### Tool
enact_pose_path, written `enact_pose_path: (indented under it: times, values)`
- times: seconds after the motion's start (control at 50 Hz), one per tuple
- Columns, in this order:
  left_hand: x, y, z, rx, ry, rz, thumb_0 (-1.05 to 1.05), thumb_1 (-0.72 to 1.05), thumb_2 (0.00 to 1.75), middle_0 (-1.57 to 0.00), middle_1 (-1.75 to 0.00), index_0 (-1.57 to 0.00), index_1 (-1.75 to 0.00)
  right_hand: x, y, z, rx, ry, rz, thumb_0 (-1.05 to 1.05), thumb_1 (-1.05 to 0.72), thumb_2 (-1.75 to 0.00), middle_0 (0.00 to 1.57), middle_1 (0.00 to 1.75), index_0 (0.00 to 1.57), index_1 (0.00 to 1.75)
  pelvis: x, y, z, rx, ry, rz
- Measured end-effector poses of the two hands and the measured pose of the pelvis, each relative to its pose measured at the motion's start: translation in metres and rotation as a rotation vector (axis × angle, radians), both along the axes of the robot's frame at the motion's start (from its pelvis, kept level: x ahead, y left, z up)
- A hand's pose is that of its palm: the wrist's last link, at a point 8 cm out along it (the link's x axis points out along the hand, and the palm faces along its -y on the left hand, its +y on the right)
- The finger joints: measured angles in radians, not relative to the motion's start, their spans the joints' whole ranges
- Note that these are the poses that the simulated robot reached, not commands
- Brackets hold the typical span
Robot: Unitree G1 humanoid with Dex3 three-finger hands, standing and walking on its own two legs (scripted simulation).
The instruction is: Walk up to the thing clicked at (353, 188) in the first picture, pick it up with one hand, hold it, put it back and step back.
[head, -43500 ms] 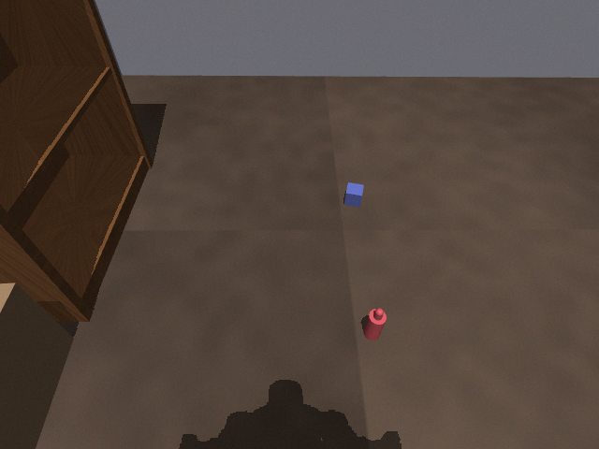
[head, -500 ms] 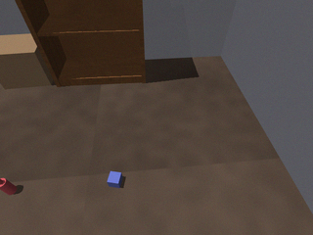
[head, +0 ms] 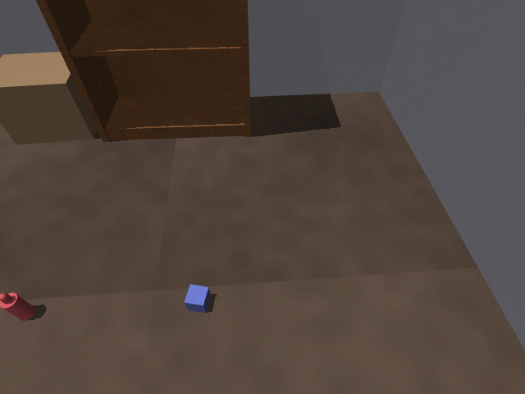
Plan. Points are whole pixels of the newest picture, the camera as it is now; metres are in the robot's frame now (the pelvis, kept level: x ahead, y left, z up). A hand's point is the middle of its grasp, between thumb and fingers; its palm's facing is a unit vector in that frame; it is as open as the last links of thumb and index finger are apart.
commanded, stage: stand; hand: left
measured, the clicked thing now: (198, 298) +0.58 +0.25 -0.75
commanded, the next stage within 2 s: walk up in 0.06 s
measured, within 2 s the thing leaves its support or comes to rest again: neither
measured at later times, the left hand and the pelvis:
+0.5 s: hand out of the picture +0.04 +0.27 -0.18, palm faces -0.03 -0.92 -0.39, open 7.4 cm; pelvis -0.08 +0.00 -0.03, yaw -1 degrees
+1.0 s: hand out of the picture -0.09 +0.23 -0.16, palm faces +0.04 -0.89 -0.45, open 7.4 cm; pelvis -0.18 -0.04 -0.03, yaw +2 degrees
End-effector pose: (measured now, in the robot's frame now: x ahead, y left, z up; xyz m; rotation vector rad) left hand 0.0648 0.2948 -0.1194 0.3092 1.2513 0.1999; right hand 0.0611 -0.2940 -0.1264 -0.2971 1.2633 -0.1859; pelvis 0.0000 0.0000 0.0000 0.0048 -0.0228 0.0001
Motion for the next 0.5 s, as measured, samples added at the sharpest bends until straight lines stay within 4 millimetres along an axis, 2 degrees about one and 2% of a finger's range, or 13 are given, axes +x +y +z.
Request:
enact_pose_path:
  times: [0.1,0.26,0.38,0.5]
  values:
    - [0.010,0.001,-0.001,-0.002,-0.027,0.005,0.01,0.90,0.90,-0.20,-0.30,-0.20,-0.30,0.008,0.000,0.001,-0.007,-0.009,0.006,0.00,-0.91,-0.89,0.21,0.30,0.20,0.30,-0.001,0.000,-0.001,-0.001,0.005,0.000]
    - [0.009,0.012,-0.007,0.031,-0.048,0.002,0.01,0.90,0.90,-0.20,-0.30,-0.20,-0.30,0.006,-0.011,-0.001,-0.048,-0.015,0.011,0.00,-0.91,-0.89,0.21,0.30,0.20,0.30,-0.029,-0.001,-0.010,0.006,0.004,-0.007]
    - [-0.005,0.016,-0.012,0.043,-0.063,-0.023,0.01,0.90,0.90,-0.20,-0.30,-0.20,-0.30,-0.012,-0.018,-0.008,-0.064,-0.043,-0.001,0.00,-0.91,-0.89,0.21,0.30,0.20,0.30,-0.052,0.002,-0.021,0.008,-0.015,-0.013]
    - [-0.028,0.019,-0.019,0.052,-0.073,-0.040,0.01,0.90,0.90,-0.20,-0.30,-0.20,-0.30,-0.044,-0.016,-0.017,-0.058,-0.054,-0.007,0.00,-0.91,-0.89,0.21,0.30,0.20,0.30,-0.075,0.004,-0.032,0.013,-0.032,-0.022]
